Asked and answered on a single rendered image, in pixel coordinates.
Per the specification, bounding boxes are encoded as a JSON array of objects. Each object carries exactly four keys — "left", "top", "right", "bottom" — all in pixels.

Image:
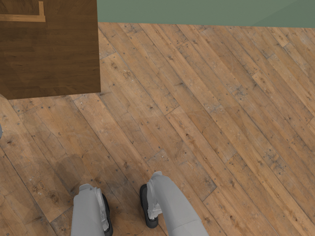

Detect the robot left foot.
[{"left": 102, "top": 194, "right": 113, "bottom": 236}]

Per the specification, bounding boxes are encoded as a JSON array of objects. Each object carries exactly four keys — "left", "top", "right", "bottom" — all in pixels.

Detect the cabinet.
[{"left": 0, "top": 0, "right": 101, "bottom": 100}]

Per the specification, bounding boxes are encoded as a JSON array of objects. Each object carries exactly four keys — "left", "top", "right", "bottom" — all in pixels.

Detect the handle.
[{"left": 0, "top": 14, "right": 48, "bottom": 28}]

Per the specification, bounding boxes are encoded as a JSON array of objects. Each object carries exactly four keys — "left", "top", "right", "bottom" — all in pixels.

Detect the left robot shin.
[{"left": 73, "top": 183, "right": 109, "bottom": 229}]

